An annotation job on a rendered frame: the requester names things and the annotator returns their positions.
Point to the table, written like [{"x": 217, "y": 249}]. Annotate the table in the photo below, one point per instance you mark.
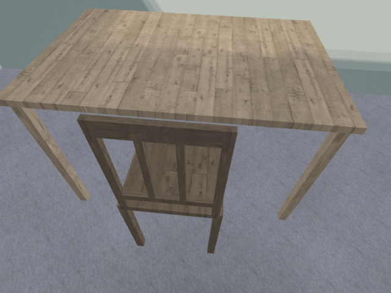
[{"x": 273, "y": 73}]

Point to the chair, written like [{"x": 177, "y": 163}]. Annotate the chair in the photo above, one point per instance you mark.
[{"x": 178, "y": 168}]

